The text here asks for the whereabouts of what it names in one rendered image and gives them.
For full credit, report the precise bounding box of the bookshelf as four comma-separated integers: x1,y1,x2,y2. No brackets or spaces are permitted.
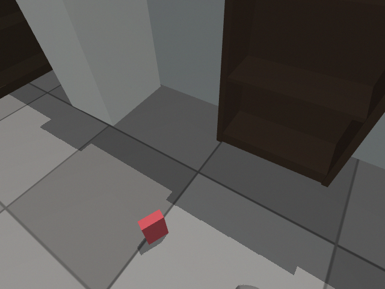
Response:
217,0,385,187
0,0,53,99

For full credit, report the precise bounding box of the carton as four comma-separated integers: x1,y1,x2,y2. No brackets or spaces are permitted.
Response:
138,210,168,244

